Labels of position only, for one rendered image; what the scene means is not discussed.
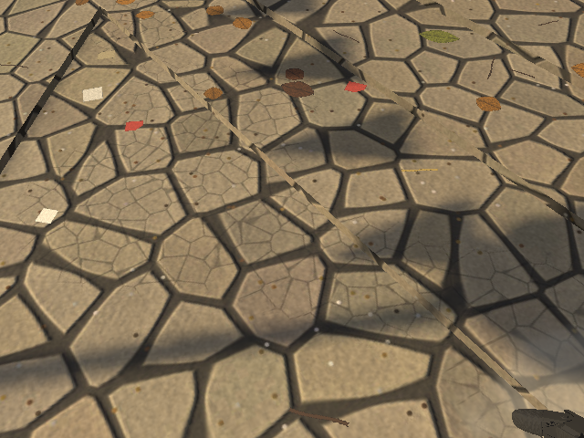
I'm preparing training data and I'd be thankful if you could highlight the robot right hand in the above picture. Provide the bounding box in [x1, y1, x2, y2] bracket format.
[512, 409, 584, 438]

